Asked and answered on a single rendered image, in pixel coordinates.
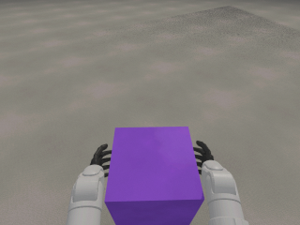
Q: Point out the robot left hand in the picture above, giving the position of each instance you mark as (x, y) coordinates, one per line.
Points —
(99, 160)

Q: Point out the carton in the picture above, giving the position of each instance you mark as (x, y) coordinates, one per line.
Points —
(153, 177)

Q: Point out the robot left forearm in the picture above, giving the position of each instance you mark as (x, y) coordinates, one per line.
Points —
(86, 198)

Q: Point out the robot right hand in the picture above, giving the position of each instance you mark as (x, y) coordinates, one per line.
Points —
(205, 154)

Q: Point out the robot right forearm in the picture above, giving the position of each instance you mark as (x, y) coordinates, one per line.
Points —
(222, 195)

